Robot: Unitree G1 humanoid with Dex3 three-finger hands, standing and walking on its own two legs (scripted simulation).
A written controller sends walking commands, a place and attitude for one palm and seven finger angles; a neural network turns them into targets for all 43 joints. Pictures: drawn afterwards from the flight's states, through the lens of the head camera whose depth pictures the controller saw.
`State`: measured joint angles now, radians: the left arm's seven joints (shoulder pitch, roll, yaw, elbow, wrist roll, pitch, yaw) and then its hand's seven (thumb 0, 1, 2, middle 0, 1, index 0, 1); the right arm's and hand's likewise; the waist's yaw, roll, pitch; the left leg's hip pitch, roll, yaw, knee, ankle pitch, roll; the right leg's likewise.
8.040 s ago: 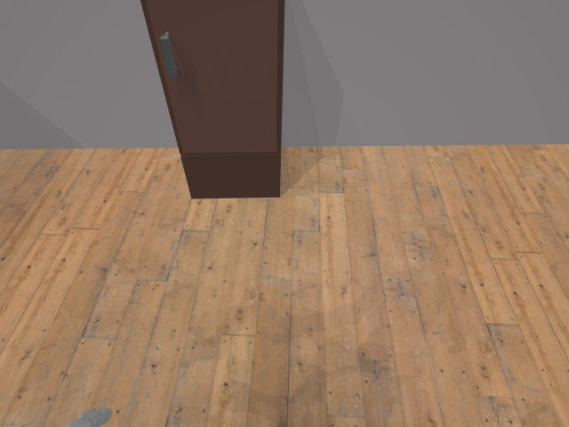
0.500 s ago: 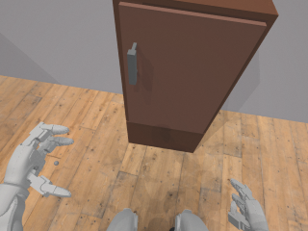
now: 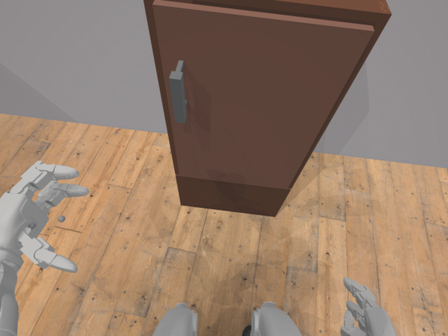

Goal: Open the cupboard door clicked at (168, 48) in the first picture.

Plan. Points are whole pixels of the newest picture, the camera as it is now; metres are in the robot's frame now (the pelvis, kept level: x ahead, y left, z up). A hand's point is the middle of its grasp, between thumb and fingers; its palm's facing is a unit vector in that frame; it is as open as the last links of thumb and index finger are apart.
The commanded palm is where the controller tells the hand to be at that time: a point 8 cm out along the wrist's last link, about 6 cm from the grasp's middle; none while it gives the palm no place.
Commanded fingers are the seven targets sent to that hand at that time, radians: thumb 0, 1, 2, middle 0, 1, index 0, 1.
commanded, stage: raise the hand with hooked fingers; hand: left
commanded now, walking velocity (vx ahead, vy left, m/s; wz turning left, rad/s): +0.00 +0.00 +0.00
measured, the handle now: (180, 92) +0.59 +0.13 +0.04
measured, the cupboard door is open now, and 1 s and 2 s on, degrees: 0 0 0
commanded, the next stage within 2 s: move the hooked fingers beside the handle in 0.30 s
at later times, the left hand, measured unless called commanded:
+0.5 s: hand (61, 218) +0.29 +0.28 +0.04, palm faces -0.06 -1.00 -0.04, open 14.0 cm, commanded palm +0.28 +0.32 +0.05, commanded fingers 0.00 -0.50 0.30 -0.30 -1.20 -0.30 -1.20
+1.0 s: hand (99, 171) +0.38 +0.24 +0.04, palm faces -0.08 -1.00 -0.03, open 14.0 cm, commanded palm +0.36 +0.29 +0.05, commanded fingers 0.00 -0.50 0.30 -0.30 -1.20 -0.30 -1.20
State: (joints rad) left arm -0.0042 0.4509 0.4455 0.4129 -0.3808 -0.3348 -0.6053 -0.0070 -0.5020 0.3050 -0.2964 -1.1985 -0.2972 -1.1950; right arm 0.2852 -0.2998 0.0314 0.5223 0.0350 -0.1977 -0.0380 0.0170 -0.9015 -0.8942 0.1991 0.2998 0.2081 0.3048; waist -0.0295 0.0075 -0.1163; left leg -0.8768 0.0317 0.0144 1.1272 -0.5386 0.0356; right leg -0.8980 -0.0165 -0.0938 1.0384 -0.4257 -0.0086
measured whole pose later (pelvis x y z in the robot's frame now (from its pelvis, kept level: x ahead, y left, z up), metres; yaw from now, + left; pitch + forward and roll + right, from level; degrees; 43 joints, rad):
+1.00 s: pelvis +0.00 +0.00 +0.00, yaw +0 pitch +19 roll -3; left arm -0.34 0.44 0.38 0.65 -0.27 -0.35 -0.49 -0.01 -0.50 0.30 -0.30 -1.20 -0.30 -1.20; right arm 0.30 -0.28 0.04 0.57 0.03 -0.11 -0.04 0.01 -0.90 -0.89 0.20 0.30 0.21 0.30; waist -0.06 0.01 -0.12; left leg -0.93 0.03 0.02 1.13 -0.54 0.04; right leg -0.95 -0.02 -0.08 1.05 -0.42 0.00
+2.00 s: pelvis -0.01 +0.01 -0.02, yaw -2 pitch +27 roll -4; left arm -1.01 0.64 0.45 1.22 -0.07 -0.38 -0.38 -0.01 -0.50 0.30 -0.30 -1.20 -0.30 -1.20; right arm 0.37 -0.28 0.08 0.60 -0.02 0.06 0.00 0.01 -0.90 -0.89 0.20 0.30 0.21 0.30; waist -0.22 0.02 -0.10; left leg -1.15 0.05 0.02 1.23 -0.55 0.05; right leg -1.17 0.00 -0.08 1.11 -0.41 0.00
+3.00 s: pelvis +0.00 +0.01 -0.02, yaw -3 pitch +27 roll -5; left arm -0.95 0.60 0.43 1.16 -0.09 -0.39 -0.36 -0.01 -0.50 0.30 -0.30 -1.20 -0.30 -1.20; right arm 0.37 -0.26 0.07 0.59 -0.01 0.11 0.01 0.01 -0.90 -0.89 0.20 0.30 0.21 0.30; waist -0.20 0.02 -0.10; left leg -1.12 0.06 0.02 1.21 -0.56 0.04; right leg -1.14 0.01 -0.08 1.09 -0.42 0.00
